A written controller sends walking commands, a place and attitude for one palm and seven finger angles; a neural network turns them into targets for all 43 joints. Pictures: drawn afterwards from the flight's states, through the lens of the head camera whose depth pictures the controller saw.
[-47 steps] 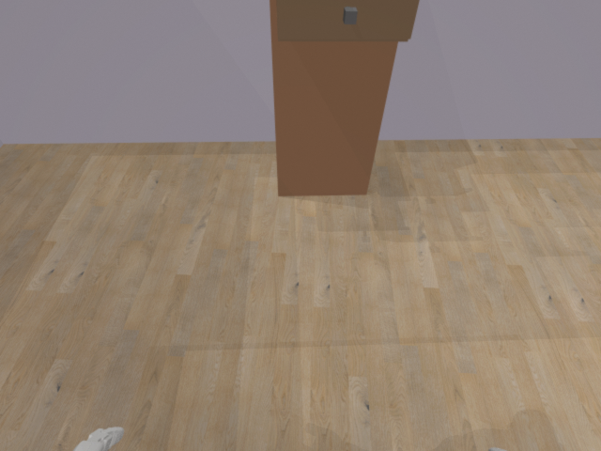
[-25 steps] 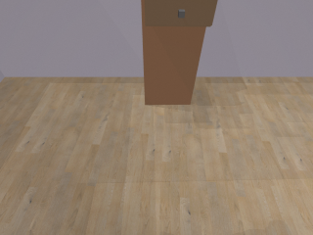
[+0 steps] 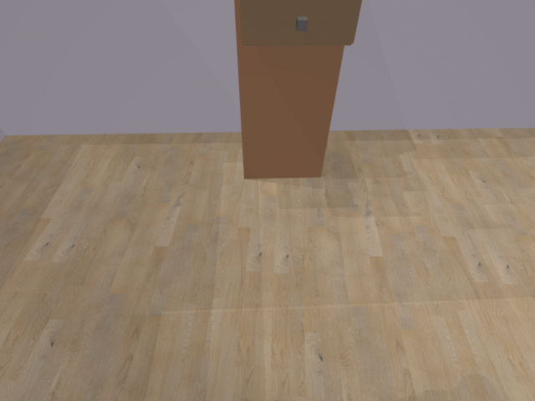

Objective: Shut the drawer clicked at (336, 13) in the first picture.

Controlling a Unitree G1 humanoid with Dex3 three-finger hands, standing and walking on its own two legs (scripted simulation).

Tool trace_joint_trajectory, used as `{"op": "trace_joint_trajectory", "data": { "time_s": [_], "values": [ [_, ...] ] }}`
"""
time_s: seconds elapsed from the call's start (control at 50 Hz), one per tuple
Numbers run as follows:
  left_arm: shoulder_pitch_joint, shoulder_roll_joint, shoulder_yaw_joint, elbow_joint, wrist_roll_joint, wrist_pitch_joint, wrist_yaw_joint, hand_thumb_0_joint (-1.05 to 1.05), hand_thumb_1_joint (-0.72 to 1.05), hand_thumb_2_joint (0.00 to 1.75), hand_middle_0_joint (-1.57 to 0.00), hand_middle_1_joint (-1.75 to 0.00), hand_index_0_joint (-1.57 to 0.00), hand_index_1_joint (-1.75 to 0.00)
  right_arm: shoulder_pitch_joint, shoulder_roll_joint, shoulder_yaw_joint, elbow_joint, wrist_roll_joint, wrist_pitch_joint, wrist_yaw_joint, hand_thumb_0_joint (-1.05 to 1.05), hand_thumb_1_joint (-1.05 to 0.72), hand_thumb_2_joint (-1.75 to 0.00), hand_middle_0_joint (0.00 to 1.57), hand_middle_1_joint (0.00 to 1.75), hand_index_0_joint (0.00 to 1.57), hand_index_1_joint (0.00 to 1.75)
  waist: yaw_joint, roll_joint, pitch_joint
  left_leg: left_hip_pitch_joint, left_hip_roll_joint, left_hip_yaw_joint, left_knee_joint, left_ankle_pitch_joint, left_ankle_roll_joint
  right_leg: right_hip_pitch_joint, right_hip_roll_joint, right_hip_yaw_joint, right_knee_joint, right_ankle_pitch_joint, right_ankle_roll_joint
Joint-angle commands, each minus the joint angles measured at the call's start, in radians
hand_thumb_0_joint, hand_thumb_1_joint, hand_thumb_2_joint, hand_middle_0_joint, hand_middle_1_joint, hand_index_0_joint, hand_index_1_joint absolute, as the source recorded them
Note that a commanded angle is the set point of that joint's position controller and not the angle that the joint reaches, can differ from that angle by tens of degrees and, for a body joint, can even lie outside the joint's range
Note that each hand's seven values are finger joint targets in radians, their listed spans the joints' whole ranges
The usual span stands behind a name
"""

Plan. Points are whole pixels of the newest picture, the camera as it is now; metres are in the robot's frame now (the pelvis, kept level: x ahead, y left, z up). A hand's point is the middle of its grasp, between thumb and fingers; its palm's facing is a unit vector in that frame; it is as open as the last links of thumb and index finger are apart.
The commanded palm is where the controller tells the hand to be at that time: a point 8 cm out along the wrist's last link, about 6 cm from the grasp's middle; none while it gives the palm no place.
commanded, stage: stand and wait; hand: left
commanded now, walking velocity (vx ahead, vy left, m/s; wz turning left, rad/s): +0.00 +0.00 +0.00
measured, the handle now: (301, 22) +1.17 -0.04 +0.12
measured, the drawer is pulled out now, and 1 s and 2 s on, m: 0.19 0.19 0.19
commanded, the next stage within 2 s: look at it before walking up in 0.06 s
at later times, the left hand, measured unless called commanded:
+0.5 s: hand out of the picture +0.07 +0.25 -0.16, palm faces -0.03 -0.95 -0.32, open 7.4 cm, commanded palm none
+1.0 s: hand out of the picture +0.07 +0.23 -0.17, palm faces -0.06 -0.96 -0.27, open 7.4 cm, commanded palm none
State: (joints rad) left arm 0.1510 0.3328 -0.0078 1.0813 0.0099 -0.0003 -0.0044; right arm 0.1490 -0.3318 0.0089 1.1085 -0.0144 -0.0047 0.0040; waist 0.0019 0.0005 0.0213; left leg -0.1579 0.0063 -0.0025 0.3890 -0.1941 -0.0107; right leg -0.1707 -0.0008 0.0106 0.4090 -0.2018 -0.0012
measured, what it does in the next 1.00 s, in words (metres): stands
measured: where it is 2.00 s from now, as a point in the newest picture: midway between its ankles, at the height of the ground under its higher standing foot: (293, 380)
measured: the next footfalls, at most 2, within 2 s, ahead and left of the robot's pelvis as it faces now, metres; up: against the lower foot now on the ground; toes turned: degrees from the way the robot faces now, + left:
left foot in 1.68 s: +0.43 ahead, +0.02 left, +0.00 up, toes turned -16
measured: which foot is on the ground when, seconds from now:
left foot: down 0.00-1.00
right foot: down 0.00-1.00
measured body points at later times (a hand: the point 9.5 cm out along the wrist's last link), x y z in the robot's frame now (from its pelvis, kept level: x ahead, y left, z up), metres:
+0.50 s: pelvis +0.01 +0.00 +0.00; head +0.01 +0.00 +0.45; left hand +0.07 +0.29 -0.13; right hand +0.08 -0.29 -0.13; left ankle +0.01 +0.13 -0.74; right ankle +0.01 -0.12 -0.74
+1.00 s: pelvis +0.03 +0.00 -0.01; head +0.02 +0.00 +0.44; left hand +0.08 +0.28 -0.15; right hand +0.08 -0.27 -0.15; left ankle +0.01 +0.13 -0.74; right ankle +0.01 -0.12 -0.74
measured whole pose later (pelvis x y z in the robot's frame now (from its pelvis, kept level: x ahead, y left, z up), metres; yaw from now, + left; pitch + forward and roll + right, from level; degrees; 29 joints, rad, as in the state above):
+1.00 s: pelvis +0.03 +0.00 -0.01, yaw -4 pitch -1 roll +1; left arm 0.24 0.29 0.01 1.06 0.02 0.03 -0.02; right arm 0.18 -0.28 0.00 1.08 -0.02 0.00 0.00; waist 0.02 -0.01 -0.01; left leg -0.15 0.03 0.07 0.46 -0.29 -0.01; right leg -0.21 0.02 0.07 0.52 -0.32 -0.01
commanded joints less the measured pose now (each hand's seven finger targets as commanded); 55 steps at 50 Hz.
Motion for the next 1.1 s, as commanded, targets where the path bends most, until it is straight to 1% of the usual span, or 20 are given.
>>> {"op": "trace_joint_trajectory", "data": {
  "time_s": [0.0,0.06,0.14,0.32,0.38,0.42,0.78,0.8,0.82,0.84,0.88,0.92,0.94,0.96,0.98,1.0,1.02,1.04,1.06,1.08],
  "values": [
    [-0.04,0.207,0.04,-0.06,0.002,-0.022,0.014,0.0,0.9,0.9,-0.2,-0.3,-0.2,-0.3,-0.051,-0.203,-0.044,-0.06,0.003,-0.029,-0.014,0.0,-0.9,-0.9,0.2,0.3,0.2,0.3,0.001,-0.017,-0.023,-0.009,0.101,-0.1,-0.075,0.017,0.038,-0.028,-0.115,0.118,-0.106,-0.038,-0.032],
    [-0.04,0.209,0.04,-0.059,0.003,-0.023,0.014,0.0,0.9,0.9,-0.2,-0.3,-0.2,-0.3,-0.049,-0.201,-0.044,-0.058,0.004,-0.029,-0.014,0.0,-0.9,-0.9,0.2,0.3,0.2,0.3,0.0,-0.003,-0.029,-0.009,0.104,-0.099,-0.075,0.023,0.038,-0.025,-0.113,0.116,-0.1,-0.024,-0.031],
    [-0.032,0.207,0.04,-0.058,0.003,-0.025,0.014,0.0,0.9,0.9,-0.2,-0.3,-0.2,-0.3,-0.049,-0.202,-0.044,-0.059,0.005,-0.03,-0.014,0.0,-0.9,-0.9,0.2,0.3,0.2,0.3,0.001,-0.018,-0.041,0.003,0.106,-0.099,-0.068,0.048,0.038,-0.019,-0.115,0.115,-0.1,0.007,-0.032],
    [-0.029,0.203,0.039,-0.052,0.002,-0.026,0.014,0.0,0.9,0.9,-0.2,-0.3,-0.2,-0.3,-0.054,-0.202,-0.043,-0.055,0.005,-0.031,-0.015,0.0,-0.9,-0.9,0.2,0.3,0.2,0.3,0.001,0.009,-0.05,0.015,0.11,-0.097,-0.071,0.075,0.036,-0.005,-0.115,0.111,-0.094,0.052,-0.031],
    [-0.031,0.204,0.039,-0.053,0.002,-0.027,0.015,0.0,0.9,0.9,-0.2,-0.3,-0.2,-0.3,-0.053,-0.201,-0.043,-0.055,0.007,-0.032,-0.016,0.0,-0.9,-0.9,0.2,0.3,0.2,0.3,0.001,-0.006,-0.049,0.015,0.113,-0.096,-0.073,0.092,0.037,0.004,-0.116,0.103,-0.089,0.079,-0.029],
    [-0.031,0.204,0.038,-0.051,0.002,-0.025,0.015,0.0,0.9,0.9,-0.2,-0.3,-0.2,-0.3,-0.058,-0.204,-0.043,-0.055,0.006,-0.03,-0.016,0.0,-0.9,-0.9,0.2,0.3,0.2,0.3,0.001,0.005,-0.038,0.013,0.112,-0.098,-0.079,0.078,0.036,-0.003,-0.113,0.105,-0.094,0.061,-0.028],
    [-0.033,0.209,0.04,-0.051,0.003,-0.03,0.017,0.0,0.9,0.9,-0.2,-0.3,-0.2,-0.3,-0.071,-0.206,-0.043,-0.057,0.007,-0.031,-0.016,0.0,-0.9,-0.9,0.2,0.3,0.2,0.3,-0.001,-0.011,-0.064,0.05,0.115,-0.089,-0.075,0.15,0.034,0.03,-0.12,0.102,-0.091,0.163,-0.029],
    [-0.008,0.151,0.028,-0.037,0.0,-0.022,0.018,0.0,0.9,0.9,-0.2,-0.3,-0.2,-0.3,-0.049,-0.149,-0.03,-0.044,0.003,-0.026,-0.016,0.0,-0.9,-0.9,0.2,0.3,0.2,0.3,0.0,-0.007,-0.079,0.063,0.117,-0.069,-0.065,0.123,0.024,0.03,-0.116,0.104,-0.088,0.136,-0.023],
    [0.02,0.108,0.021,-0.03,0.001,-0.011,0.018,0.0,0.9,0.9,-0.2,-0.3,-0.2,-0.3,-0.021,-0.104,-0.022,-0.034,-0.001,-0.018,-0.015,0.0,-0.9,-0.9,0.2,0.3,0.2,0.3,0.0,-0.012,-0.063,0.06,0.113,-0.052,-0.049,0.049,0.015,0.005,-0.107,0.109,-0.082,0.055,-0.02],
    [0.043,0.094,0.021,-0.03,0.004,0.0,0.015,0.0,0.9,0.9,-0.2,-0.3,-0.2,-0.3,0.007,-0.087,-0.022,-0.034,-0.003,-0.012,-0.014,0.0,-0.9,-0.9,0.2,0.3,0.2,0.3,0.001,-0.009,-0.058,0.059,0.111,-0.04,-0.034,-0.039,0.016,-0.02,-0.1,0.121,-0.074,-0.041,-0.023],
    [0.05,0.098,0.031,-0.046,0.01,0.013,0.003,0.0,0.9,0.9,-0.2,-0.3,-0.2,-0.3,0.021,-0.099,-0.033,-0.044,-0.008,-0.005,-0.014,0.0,-0.9,-0.9,0.2,0.3,0.2,0.3,0.0,0.0,0.026,0.005,0.116,-0.04,-0.044,-0.236,0.024,-0.109,-0.072,0.142,-0.068,-0.224,-0.033],
    [0.059,0.096,0.043,-0.077,0.013,0.019,-0.008,0.0,0.9,0.9,-0.2,-0.3,-0.2,-0.3,0.041,-0.126,-0.049,-0.063,-0.009,-0.003,-0.015,0.0,-0.9,-0.9,0.2,0.3,0.2,0.3,-0.005,0.042,0.079,-0.007,0.152,-0.079,-0.082,-0.377,0.047,-0.198,-0.032,0.129,-0.001,-0.302,-0.038],
    [0.064,0.089,0.048,-0.092,0.013,0.017,-0.013,0.0,0.9,0.9,-0.2,-0.3,-0.2,-0.3,0.065,-0.146,-0.061,-0.071,-0.008,-0.004,-0.015,0.0,-0.9,-0.9,0.2,0.3,0.2,0.3,-0.011,0.078,0.087,0.011,0.192,-0.121,-0.109,-0.431,0.071,-0.248,-0.004,0.098,0.073,-0.305,-0.035],
    [0.071,0.066,0.05,-0.108,0.012,0.014,-0.018,0.0,0.9,0.9,-0.2,-0.3,-0.2,-0.3,0.081,-0.168,-0.073,-0.079,-0.007,-0.008,-0.018,0.0,-0.9,-0.9,0.2,0.3,0.2,0.3,-0.018,0.139,0.099,0.037,0.256,-0.184,-0.156,-0.468,0.107,-0.304,0.031,0.04,0.192,-0.266,-0.025],
    [0.052,0.045,0.054,-0.126,0.012,0.012,-0.022,0.0,0.9,0.9,-0.2,-0.3,-0.2,-0.3,0.097,-0.18,-0.085,-0.084,-0.004,-0.016,-0.019,0.0,-0.9,-0.9,0.2,0.3,0.2,0.3,-0.026,0.184,0.107,0.046,0.335,-0.227,-0.197,-0.43,0.153,-0.343,0.023,-0.022,0.329,-0.243,-0.013],
    [0.025,0.034,0.058,-0.151,0.014,0.009,-0.027,0.0,0.9,0.9,-0.2,-0.3,-0.2,-0.3,0.112,-0.17,-0.089,-0.09,-0.005,-0.025,-0.02,0.0,-0.9,-0.9,0.2,0.3,0.2,0.3,-0.035,0.177,0.106,0.086,0.367,-0.231,-0.201,-0.328,0.184,-0.397,-0.011,-0.017,0.393,-0.288,-0.008],
    [0.02,0.024,0.062,-0.165,0.015,0.004,-0.03,0.0,0.9,0.9,-0.2,-0.3,-0.2,-0.3,0.118,-0.16,-0.091,-0.093,-0.007,-0.033,-0.021,0.0,-0.9,-0.9,0.2,0.3,0.2,0.3,-0.033,0.167,0.101,0.118,0.378,-0.199,-0.177,-0.226,0.193,-0.421,-0.037,-0.011,0.409,-0.297,-0.006],
    [0.015,0.017,0.065,-0.17,0.014,-0.002,-0.035,0.0,0.9,0.9,-0.2,-0.3,-0.2,-0.3,0.121,-0.147,-0.091,-0.096,-0.007,-0.037,-0.021,0.0,-0.9,-0.9,0.2,0.3,0.2,0.3,-0.031,0.137,0.089,0.105,0.38,-0.156,-0.147,-0.154,0.186,-0.393,-0.057,-0.017,0.388,-0.302,-0.007],
    [0.045,-0.006,0.067,-0.166,0.013,-0.005,-0.037,0.0,0.9,0.9,-0.2,-0.3,-0.2,-0.3,0.103,-0.137,-0.092,-0.1,-0.011,-0.038,-0.021,0.0,-0.9,-0.9,0.2,0.3,0.2,0.3,-0.011,0.129,0.079,0.082,0.362,-0.094,-0.109,-0.08,0.166,-0.333,-0.06,-0.041,0.349,-0.284,-0.008],
    [0.106,-0.021,0.069,-0.15,0.012,-0.008,-0.039,0.0,0.9,0.9,-0.2,-0.3,-0.2,-0.3,0.074,-0.127,-0.091,-0.108,-0.011,-0.039,-0.022,0.0,-0.9,-0.9,0.2,0.3,0.2,0.3,0.019,0.124,0.057,0.039,0.339,-0.022,-0.046,-0.036,0.137,-0.229,-0.057,-0.063,0.276,-0.235,-0.011]
  ]
}}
